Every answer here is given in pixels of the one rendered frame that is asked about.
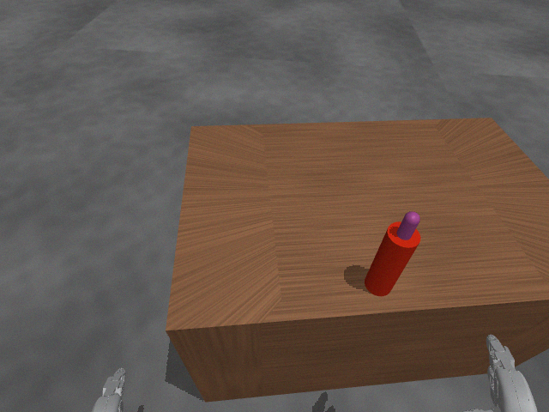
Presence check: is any right robot hand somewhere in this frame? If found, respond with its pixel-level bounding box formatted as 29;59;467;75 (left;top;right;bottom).
463;335;538;412

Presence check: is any left robot hand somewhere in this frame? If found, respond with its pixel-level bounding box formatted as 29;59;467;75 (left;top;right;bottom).
91;368;126;412

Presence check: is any bottle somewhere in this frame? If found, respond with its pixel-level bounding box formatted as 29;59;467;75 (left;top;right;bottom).
365;211;420;296

